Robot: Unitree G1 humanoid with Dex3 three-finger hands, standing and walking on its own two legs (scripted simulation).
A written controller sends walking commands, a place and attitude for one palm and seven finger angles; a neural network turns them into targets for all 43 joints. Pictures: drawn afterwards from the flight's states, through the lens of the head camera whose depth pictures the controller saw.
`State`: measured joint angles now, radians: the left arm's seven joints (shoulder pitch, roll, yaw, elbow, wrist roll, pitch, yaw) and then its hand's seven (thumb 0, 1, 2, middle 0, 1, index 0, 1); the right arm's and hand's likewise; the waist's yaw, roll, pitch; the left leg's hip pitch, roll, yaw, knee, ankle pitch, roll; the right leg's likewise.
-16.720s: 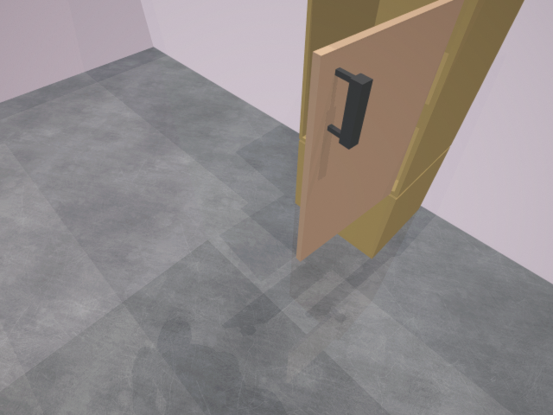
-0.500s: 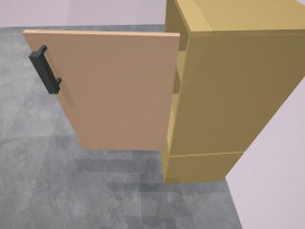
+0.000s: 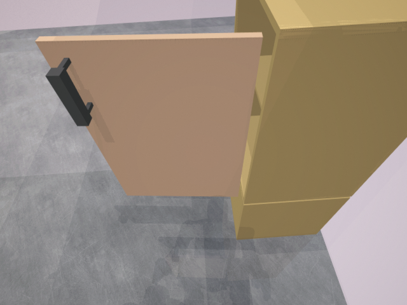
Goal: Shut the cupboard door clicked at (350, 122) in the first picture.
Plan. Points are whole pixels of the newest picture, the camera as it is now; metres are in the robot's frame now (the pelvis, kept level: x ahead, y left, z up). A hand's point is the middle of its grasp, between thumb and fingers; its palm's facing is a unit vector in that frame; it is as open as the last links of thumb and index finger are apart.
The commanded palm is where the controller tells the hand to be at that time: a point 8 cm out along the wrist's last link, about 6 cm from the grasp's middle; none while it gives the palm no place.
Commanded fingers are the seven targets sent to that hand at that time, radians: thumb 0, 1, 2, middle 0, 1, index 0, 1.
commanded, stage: shuffle to correct the standing spot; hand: left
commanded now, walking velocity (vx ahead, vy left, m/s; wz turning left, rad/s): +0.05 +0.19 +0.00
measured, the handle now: (75, 92) +0.47 +0.30 +0.16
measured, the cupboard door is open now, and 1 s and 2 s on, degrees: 85 85 85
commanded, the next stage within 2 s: come to a stop and stand still in 0.28 s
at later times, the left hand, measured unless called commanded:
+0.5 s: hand out of the picture -0.01 +0.30 -0.19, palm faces +0.10 -0.96 -0.26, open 7.4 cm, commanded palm none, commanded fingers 0.00 0.90 0.90 -0.20 -0.30 -0.20 -0.30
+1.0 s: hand out of the picture +0.04 +0.26 -0.16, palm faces +0.01 -0.97 -0.22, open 7.3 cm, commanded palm none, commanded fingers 0.00 0.90 0.90 -0.20 -0.30 -0.20 -0.30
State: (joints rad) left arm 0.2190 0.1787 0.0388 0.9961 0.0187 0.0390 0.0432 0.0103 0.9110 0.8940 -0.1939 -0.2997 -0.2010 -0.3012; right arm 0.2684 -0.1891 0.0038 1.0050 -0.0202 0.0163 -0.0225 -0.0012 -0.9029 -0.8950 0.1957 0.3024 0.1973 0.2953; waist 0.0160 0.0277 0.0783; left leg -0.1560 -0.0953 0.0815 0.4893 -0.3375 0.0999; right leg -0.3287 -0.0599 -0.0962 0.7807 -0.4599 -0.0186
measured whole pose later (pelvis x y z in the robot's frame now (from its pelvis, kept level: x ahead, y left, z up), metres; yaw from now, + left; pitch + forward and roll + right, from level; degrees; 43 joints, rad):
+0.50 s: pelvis +0.01 +0.09 -0.01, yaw +1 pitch -1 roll +1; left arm 0.31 0.25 0.07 1.00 0.03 0.06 0.04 0.01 0.91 0.89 -0.20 -0.30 -0.21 -0.30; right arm 0.14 -0.20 -0.03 0.94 -0.01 0.01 0.01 0.00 -0.91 -0.90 0.19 0.30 0.19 0.29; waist 0.05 -0.08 0.08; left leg -0.35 0.02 0.09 0.62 -0.25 0.00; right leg -0.32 -0.15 -0.01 0.80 -0.51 0.04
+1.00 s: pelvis -0.02 +0.08 +0.01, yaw +0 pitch +0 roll +1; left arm 0.23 0.17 0.04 0.99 0.02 0.03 0.02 0.01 0.92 0.89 -0.19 -0.30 -0.20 -0.30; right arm 0.32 -0.17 -0.03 1.08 -0.02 0.05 -0.02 0.00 -0.91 -0.89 0.20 0.30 0.20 0.30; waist -0.04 0.01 0.02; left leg -0.36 0.04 0.08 0.54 -0.29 -0.01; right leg -0.17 0.00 -0.05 0.47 -0.32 -0.04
